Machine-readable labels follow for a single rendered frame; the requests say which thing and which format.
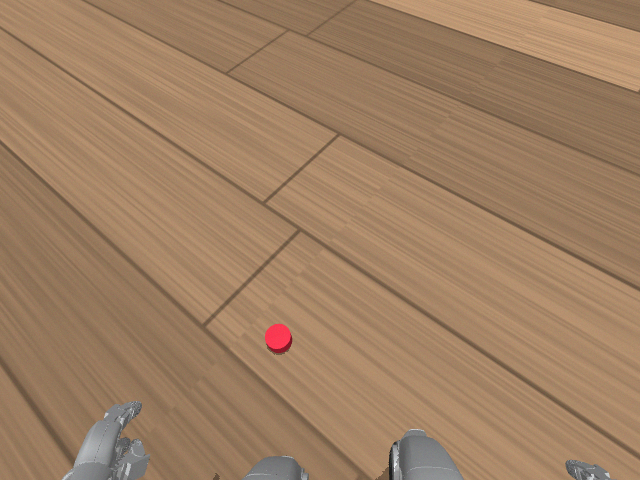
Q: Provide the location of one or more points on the tin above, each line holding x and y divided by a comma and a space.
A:
278, 338

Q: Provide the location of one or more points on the left robot arm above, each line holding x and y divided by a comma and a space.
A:
89, 471

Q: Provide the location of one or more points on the right robot hand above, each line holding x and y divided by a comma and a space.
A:
584, 471

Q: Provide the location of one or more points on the left robot hand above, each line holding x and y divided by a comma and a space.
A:
102, 444

